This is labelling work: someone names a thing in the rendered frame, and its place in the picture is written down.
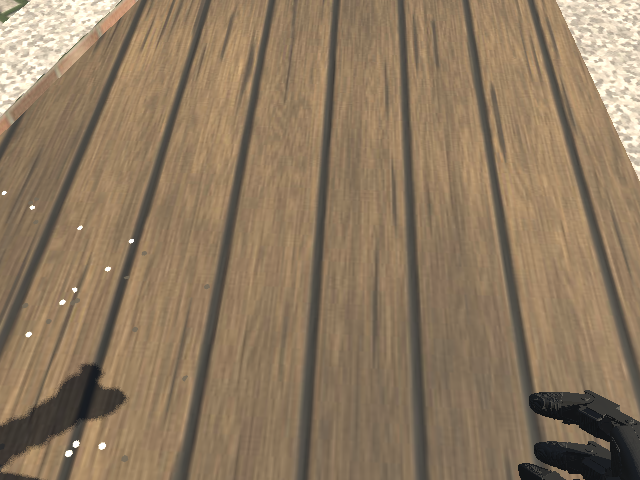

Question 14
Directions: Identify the robot right hand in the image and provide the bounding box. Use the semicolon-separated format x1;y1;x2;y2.
518;390;640;480

